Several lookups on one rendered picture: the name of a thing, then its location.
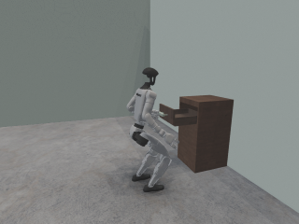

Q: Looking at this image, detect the robot right hand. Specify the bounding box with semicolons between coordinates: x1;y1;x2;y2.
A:
164;133;179;149

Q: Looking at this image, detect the right robot forearm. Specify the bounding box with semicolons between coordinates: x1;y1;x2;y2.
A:
144;113;167;138

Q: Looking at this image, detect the robot left upper arm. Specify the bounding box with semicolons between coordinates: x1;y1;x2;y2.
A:
126;88;140;112

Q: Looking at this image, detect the cabinet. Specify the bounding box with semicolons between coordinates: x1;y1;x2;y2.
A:
178;95;234;174

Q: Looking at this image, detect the robot torso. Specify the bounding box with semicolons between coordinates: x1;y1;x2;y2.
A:
129;88;155;141

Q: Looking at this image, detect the handle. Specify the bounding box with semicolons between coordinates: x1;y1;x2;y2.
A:
159;111;168;117

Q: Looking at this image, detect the right robot thigh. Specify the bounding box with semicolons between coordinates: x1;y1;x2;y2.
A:
135;132;171;161

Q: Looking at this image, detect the robot left hand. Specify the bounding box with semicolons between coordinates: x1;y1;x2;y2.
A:
151;109;160;119

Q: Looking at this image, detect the robot right upper arm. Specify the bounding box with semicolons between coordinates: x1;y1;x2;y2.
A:
141;90;157;121

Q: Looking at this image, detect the drawer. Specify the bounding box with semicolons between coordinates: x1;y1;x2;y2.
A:
159;104;198;127

